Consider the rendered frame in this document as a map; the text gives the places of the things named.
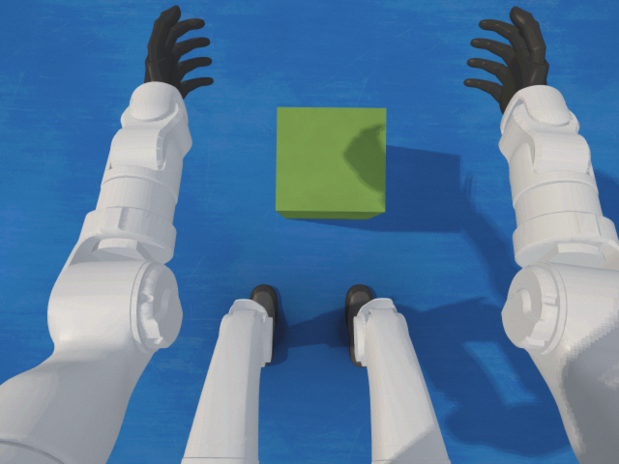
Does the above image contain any right robot upper arm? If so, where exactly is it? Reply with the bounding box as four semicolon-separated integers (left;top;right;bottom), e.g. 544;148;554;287
502;261;619;464

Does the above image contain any left robot hand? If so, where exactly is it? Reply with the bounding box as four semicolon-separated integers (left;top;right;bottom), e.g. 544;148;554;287
144;5;214;99

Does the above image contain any carton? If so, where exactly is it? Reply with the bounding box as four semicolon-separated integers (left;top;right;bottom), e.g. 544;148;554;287
276;107;386;219

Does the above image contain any right robot hand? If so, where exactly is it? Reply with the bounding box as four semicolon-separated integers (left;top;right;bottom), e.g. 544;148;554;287
463;7;549;114

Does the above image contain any robot right shin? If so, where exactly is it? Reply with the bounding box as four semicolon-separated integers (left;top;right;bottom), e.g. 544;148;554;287
357;298;408;330

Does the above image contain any right robot forearm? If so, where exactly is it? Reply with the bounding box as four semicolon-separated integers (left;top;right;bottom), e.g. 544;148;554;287
499;85;619;271

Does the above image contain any robot left foot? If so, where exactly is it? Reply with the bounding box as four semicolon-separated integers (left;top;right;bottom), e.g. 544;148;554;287
250;284;278;366

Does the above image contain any left robot upper arm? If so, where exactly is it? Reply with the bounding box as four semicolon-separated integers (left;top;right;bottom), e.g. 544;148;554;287
0;260;183;464

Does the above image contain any left robot forearm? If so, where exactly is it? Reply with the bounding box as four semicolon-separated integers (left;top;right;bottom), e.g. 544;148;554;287
47;81;192;343

